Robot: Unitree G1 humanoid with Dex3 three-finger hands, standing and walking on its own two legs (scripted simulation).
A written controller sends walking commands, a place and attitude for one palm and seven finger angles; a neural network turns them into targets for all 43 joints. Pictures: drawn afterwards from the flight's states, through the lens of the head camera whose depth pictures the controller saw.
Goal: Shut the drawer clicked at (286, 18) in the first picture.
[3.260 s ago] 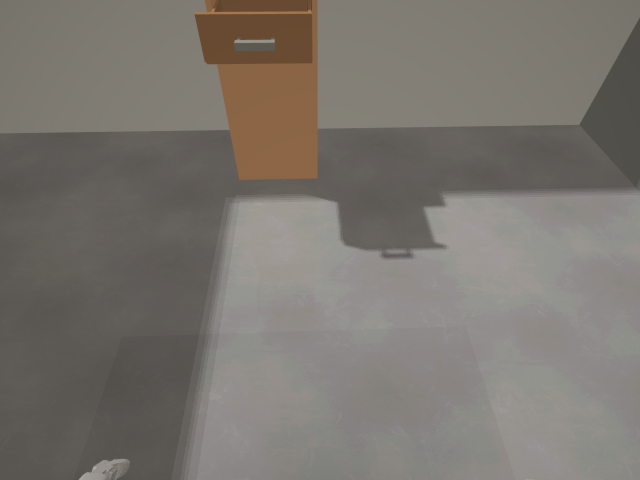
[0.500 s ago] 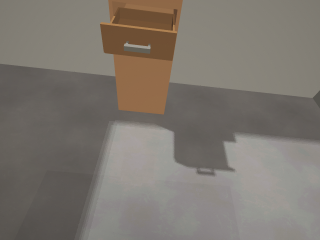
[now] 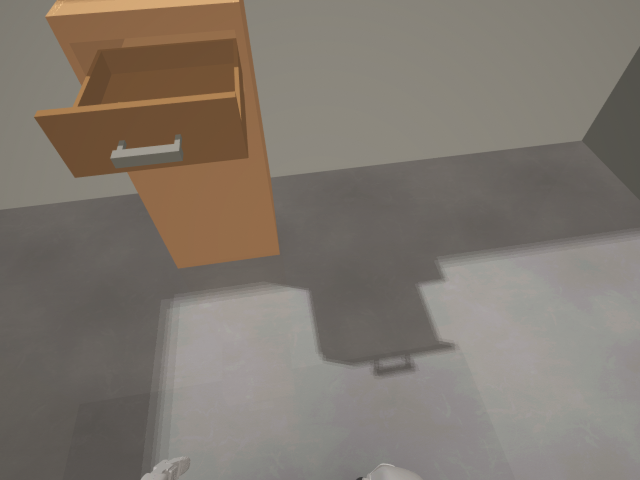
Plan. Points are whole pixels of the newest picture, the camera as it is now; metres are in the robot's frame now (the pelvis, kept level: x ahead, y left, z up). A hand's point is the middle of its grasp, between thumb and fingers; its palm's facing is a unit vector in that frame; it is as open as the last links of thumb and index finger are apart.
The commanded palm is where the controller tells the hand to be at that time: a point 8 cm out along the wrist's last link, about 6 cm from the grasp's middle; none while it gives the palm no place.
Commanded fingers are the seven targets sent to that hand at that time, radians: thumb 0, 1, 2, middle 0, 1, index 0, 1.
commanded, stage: turn to face it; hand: left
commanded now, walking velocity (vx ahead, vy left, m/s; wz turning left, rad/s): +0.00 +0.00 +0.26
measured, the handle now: (149, 148) +0.66 +0.33 +0.03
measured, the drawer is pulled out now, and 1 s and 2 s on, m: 0.28 0.28 0.28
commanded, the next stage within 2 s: take the last steps up to it in 0.18 s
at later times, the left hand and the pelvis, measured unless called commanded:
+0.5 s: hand out of the picture +0.08 +0.18 -0.17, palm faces +0.15 -0.98 -0.15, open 7.3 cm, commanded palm none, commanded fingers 0.00 0.90 0.90 -0.20 -0.30 -0.20 -0.30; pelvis +0.10 +0.01 +0.02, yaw +6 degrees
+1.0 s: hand out of the picture +0.15 +0.15 -0.14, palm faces +0.25 -0.95 -0.16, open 7.4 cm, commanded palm none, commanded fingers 0.00 0.90 0.90 -0.20 -0.30 -0.20 -0.30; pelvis +0.21 +0.00 +0.03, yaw +10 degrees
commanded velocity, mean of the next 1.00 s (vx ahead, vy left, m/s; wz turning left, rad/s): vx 0.22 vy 0.03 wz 0.12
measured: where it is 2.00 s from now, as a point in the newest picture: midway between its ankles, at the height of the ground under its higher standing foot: (299, 434)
